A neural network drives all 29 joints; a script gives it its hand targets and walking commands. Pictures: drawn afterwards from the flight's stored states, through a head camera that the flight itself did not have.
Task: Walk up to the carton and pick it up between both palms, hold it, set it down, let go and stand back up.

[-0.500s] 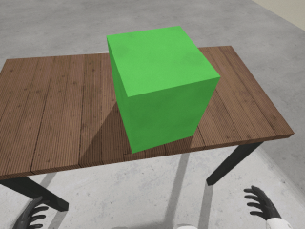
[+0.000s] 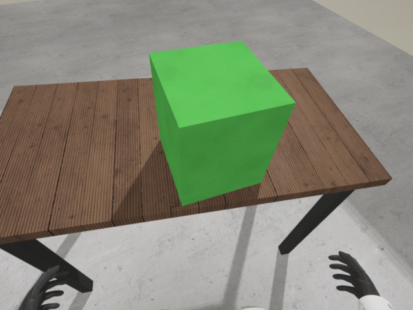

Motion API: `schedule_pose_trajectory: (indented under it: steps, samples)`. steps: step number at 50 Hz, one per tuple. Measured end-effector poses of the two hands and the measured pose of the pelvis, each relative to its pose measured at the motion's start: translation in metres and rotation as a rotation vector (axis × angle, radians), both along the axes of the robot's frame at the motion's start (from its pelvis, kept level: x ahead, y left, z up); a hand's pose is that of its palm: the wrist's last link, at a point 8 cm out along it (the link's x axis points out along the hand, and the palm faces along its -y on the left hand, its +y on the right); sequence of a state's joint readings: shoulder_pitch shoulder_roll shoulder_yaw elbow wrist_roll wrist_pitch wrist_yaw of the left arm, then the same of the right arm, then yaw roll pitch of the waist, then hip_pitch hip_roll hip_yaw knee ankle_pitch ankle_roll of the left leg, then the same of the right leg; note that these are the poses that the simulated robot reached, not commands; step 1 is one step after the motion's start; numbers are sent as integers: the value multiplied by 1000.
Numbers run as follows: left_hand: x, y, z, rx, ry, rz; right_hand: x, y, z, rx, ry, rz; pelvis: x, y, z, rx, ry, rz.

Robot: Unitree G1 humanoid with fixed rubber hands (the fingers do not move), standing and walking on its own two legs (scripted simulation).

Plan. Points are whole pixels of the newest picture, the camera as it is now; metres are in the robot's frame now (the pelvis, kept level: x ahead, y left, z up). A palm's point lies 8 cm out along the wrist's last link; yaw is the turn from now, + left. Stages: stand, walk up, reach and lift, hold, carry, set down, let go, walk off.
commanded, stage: stand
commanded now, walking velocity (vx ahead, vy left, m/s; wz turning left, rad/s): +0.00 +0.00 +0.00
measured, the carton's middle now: (211, 125) +0.46 +0.00 +0.09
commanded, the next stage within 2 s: none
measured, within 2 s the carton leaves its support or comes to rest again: neither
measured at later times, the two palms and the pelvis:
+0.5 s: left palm out of the picture +0.10 +0.32 -0.08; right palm (372, 308) +0.13 -0.30 -0.05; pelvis -0.02 +0.00 +0.00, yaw +0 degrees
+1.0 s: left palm out of the picture +0.09 +0.32 -0.07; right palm out of the picture +0.12 -0.30 -0.05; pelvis -0.03 +0.00 +0.00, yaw +0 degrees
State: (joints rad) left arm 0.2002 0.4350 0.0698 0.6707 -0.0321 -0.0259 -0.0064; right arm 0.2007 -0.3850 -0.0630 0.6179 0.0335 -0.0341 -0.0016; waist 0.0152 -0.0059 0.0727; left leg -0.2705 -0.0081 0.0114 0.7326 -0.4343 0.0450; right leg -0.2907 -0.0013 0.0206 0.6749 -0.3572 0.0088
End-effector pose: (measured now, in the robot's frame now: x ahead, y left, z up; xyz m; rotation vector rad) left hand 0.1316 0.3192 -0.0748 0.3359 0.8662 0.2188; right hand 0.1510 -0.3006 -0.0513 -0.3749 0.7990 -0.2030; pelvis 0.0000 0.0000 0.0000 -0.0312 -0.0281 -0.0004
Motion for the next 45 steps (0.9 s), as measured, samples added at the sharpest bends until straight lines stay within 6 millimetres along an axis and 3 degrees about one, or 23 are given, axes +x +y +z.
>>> schedule_pose_trajectory:
  steps: [19,45]
  samples:
    - [-29,-1,-1,3,13,14,-20,-3,3,5,-28,0,-21,-3,0,4,-31,1]
    - [-40,-2,1,10,16,16,-30,-4,-1,15,-24,-6,-30,-4,0,6,-42,2]
